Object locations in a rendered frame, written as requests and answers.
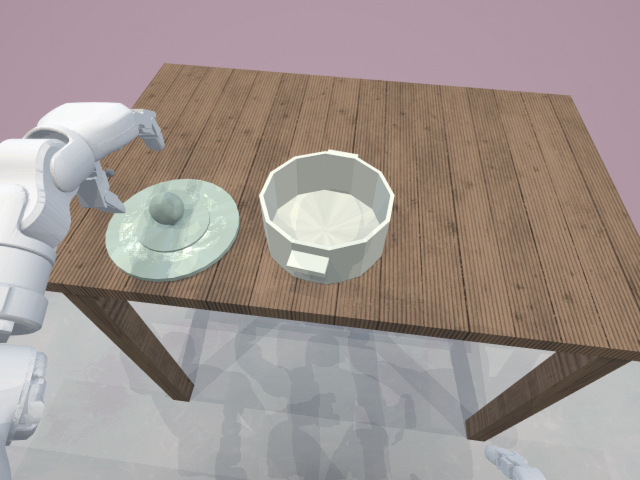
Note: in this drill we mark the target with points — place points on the robot left upper arm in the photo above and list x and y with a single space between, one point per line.
22 387

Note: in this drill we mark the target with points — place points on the knob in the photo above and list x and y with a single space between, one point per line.
166 208

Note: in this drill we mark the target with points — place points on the lid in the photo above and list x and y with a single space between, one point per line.
150 251

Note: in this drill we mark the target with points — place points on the pot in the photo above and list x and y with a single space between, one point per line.
326 215

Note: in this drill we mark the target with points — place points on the left robot forearm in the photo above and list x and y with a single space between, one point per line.
39 176

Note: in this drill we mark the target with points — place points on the table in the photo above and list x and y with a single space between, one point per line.
506 227

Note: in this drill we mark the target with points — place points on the robot left hand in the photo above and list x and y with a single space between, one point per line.
105 127

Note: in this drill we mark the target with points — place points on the robot right hand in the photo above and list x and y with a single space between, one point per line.
513 465

